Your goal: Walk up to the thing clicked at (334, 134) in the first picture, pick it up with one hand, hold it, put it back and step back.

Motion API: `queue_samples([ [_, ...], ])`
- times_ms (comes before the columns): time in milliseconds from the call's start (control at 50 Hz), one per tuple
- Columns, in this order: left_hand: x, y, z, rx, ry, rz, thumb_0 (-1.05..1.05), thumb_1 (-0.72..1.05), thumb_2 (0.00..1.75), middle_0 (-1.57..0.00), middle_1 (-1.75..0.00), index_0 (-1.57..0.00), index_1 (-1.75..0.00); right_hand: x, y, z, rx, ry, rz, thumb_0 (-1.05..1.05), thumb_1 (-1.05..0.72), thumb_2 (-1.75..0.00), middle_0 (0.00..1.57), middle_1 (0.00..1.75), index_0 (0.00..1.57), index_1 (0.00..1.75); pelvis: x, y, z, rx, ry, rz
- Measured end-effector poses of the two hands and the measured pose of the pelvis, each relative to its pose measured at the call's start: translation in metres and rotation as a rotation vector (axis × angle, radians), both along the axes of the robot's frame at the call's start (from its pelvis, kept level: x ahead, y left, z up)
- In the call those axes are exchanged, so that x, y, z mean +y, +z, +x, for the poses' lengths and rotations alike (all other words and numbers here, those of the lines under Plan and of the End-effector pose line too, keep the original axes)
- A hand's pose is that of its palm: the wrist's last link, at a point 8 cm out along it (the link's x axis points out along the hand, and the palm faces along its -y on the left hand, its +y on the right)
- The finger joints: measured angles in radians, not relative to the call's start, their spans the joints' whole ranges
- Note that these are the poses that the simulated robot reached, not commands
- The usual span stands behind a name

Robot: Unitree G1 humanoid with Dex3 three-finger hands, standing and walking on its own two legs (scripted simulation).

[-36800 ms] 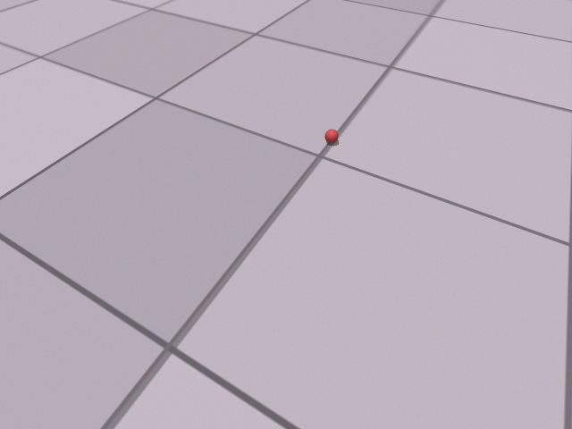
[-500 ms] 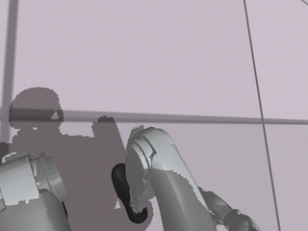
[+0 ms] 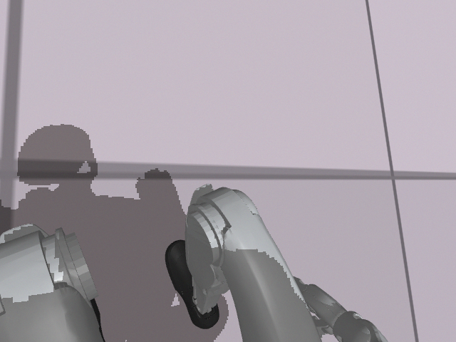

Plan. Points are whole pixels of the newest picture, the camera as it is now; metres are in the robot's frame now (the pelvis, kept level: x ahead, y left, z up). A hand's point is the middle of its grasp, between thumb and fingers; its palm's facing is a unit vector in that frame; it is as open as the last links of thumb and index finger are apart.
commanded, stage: settle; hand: left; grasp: from above
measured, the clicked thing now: out of the picture +0.41 +0.41 -0.27
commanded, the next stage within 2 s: lift in 0.80 s
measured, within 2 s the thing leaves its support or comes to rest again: leaves its support in 0.16 s
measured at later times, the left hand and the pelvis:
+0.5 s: hand out of the picture +0.39 +0.41 -0.18, palm faces -0.39 -0.16 -0.91, open 9.0 cm; pelvis +0.00 +0.00 +0.01, yaw +2 degrees
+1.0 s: hand out of the picture +0.39 +0.41 -0.11, palm faces -0.42 -0.15 -0.89, open 9.0 cm; pelvis +0.00 +0.00 +0.04, yaw +6 degrees
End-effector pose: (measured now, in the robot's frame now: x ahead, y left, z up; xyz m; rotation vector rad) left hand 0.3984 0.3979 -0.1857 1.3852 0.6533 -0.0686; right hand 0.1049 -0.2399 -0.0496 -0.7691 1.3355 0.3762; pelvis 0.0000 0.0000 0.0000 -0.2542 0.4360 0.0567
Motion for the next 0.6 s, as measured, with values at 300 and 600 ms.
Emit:
queue_samples([
  [300, 0.006, 0.023, 0.003, -0.045, -0.005, 0.018, -0.03, 0.1, 0.41, -0.6, -0.61, -0.79, -0.57, 0.0, -0.004, 0.01, -0.033, -0.036, 0.012, 0.0, -0.9, -0.9, 0.2, 0.3, 0.2, 0.3, 0.0, 0.001, 0.001, 0.025, 0.007, 0.004],
  [600, 0.015, 0.086, -0.004, 0.004, -0.005, 0.057, -0.04, 0.1, 0.39, -0.61, -0.6, -0.79, -0.56, 0.001, -0.013, 0.026, -0.084, -0.148, 0.082, 0.0, -0.91, -0.9, 0.2, 0.3, 0.2, 0.3, -0.002, 0.016, 0.001, 0.085, 0.041, 0.035],
])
